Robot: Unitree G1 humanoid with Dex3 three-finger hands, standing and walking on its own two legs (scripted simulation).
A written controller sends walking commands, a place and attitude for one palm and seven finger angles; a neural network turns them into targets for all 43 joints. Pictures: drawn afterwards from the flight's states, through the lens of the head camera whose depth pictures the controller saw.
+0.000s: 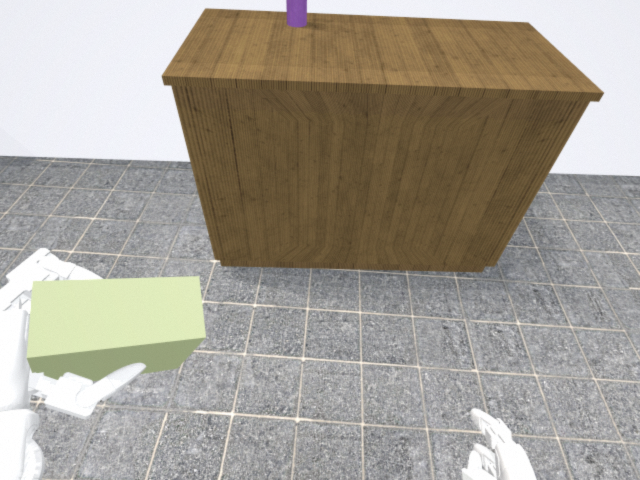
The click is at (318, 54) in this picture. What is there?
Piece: table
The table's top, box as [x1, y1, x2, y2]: [162, 8, 603, 101]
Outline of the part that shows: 162,74 163,82 166,85 598,101 603,93 528,22 307,13 307,24 305,26 291,27 286,24 286,12 205,8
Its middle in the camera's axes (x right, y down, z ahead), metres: +0.16 -0.57 +1.15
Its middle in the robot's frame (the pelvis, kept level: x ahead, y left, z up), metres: +1.25 -0.09 +0.03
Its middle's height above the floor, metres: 0.81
